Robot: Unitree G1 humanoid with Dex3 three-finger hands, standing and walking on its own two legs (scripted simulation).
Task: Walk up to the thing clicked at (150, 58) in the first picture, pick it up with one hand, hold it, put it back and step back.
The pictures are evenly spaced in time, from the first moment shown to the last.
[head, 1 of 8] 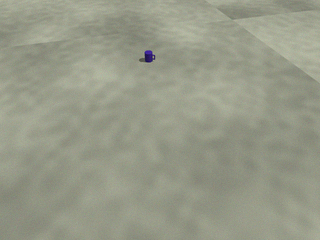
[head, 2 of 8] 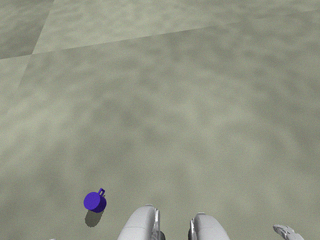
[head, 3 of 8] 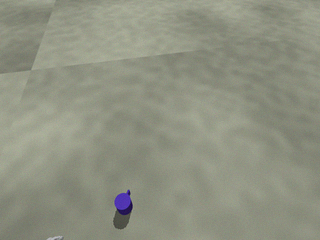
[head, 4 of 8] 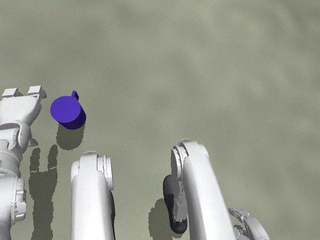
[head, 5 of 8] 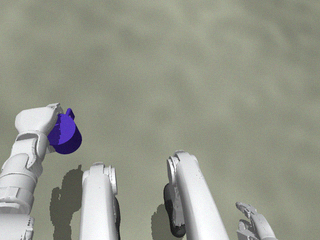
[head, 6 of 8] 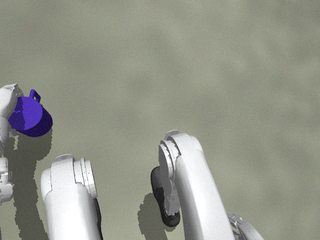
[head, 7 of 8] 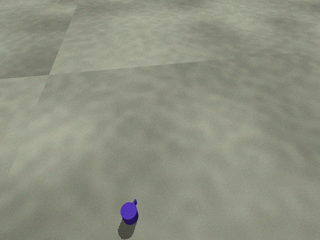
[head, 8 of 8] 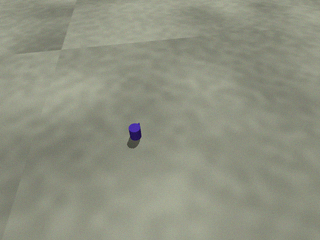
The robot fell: no
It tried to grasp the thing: yes
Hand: left
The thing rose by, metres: 0.59
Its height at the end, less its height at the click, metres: +0.00
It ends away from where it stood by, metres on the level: 0.03
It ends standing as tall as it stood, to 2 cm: yes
